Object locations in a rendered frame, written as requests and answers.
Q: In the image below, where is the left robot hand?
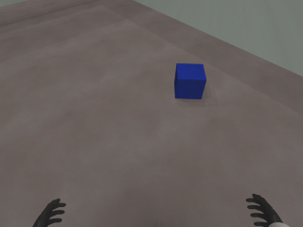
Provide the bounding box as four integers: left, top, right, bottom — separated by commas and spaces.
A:
32, 198, 66, 227

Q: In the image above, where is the carton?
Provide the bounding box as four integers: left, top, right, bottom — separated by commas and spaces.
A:
174, 63, 206, 99

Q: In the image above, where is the right robot hand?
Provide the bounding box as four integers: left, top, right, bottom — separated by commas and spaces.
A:
246, 193, 283, 227

